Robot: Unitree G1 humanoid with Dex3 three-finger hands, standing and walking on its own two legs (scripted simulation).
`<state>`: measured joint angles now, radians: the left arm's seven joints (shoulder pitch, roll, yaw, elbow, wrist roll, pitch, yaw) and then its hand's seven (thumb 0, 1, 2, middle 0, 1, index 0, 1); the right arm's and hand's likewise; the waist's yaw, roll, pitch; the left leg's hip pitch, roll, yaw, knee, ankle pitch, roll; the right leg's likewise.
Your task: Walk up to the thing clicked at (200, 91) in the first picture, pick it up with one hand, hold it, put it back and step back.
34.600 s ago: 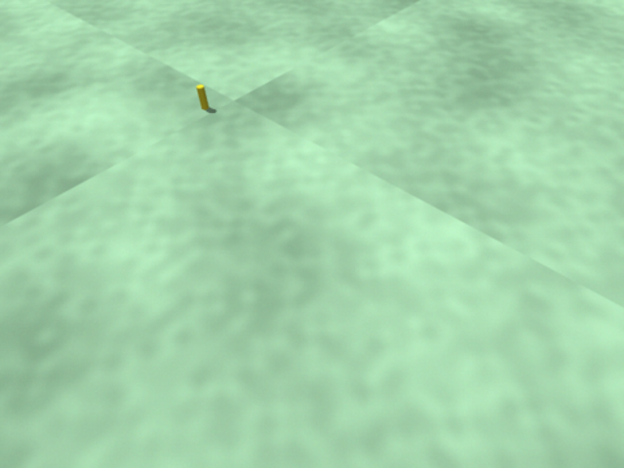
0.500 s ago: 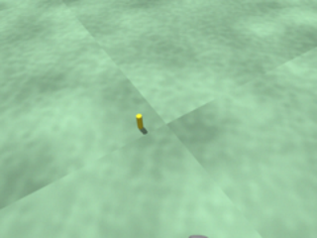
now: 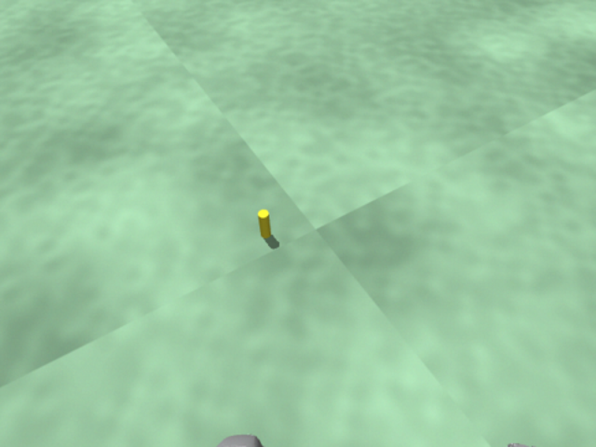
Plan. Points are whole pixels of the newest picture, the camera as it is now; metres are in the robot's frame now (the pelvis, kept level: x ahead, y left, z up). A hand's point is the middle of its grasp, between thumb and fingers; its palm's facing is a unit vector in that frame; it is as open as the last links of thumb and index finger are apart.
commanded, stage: step back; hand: left
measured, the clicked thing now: (264, 224) +0.97 +0.18 -0.69
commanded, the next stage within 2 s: stand in 0.28 s
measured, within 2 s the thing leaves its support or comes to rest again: neither
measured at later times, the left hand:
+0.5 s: hand out of the picture +0.12 +0.25 -0.13, palm faces -0.05 -0.94 -0.34, open 7.4 cm
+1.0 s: hand out of the picture +0.10 +0.25 -0.13, palm faces -0.05 -0.94 -0.34, open 7.4 cm
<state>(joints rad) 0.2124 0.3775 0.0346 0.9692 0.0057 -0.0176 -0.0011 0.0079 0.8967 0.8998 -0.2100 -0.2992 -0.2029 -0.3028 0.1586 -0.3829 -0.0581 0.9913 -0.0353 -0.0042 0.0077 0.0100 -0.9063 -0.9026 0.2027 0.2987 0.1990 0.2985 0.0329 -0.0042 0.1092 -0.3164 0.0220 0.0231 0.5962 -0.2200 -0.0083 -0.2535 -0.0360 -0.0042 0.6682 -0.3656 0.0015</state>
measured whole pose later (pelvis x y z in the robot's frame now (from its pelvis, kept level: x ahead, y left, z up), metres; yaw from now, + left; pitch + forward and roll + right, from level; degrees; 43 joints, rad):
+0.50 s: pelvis +0.02 +0.00 +0.02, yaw -1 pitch -2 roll +0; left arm 0.09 0.35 0.00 1.11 0.00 -0.02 -0.01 0.01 0.90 0.90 -0.21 -0.30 -0.20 -0.30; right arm 0.03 -0.34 -0.01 1.11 -0.01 -0.01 0.02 0.01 -0.90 -0.90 0.21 0.30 0.20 0.30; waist 0.00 0.01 0.07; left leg -0.18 0.04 0.05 0.39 -0.17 -0.02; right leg -0.09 -0.01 0.02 0.38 -0.25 0.02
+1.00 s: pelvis +0.02 +0.01 +0.02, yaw -1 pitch -2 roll +0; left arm 0.10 0.35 0.00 1.14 0.01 -0.01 -0.01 0.01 0.90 0.90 -0.21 -0.30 -0.20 -0.30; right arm 0.09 -0.35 0.00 1.15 -0.01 -0.01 0.01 0.01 -0.91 -0.90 0.20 0.30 0.20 0.30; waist -0.01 0.00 0.05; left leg -0.16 0.04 0.04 0.33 -0.13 -0.02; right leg -0.07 -0.01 0.01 0.31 -0.21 0.02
